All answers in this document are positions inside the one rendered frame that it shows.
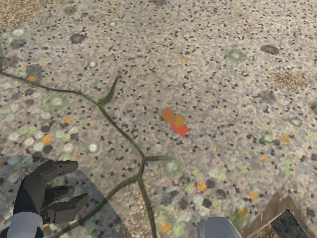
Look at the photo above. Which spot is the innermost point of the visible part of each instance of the left robot forearm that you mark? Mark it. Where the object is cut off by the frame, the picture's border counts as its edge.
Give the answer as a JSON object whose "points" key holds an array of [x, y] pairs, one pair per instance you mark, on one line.
{"points": [[23, 225]]}

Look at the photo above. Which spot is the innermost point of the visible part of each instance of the robot right thigh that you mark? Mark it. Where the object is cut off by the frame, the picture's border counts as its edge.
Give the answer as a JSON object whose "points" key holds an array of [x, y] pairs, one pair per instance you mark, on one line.
{"points": [[216, 227]]}

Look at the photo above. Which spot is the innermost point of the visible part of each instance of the left robot hand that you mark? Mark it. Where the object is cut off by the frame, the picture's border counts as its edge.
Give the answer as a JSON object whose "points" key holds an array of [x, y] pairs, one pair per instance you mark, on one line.
{"points": [[37, 197]]}

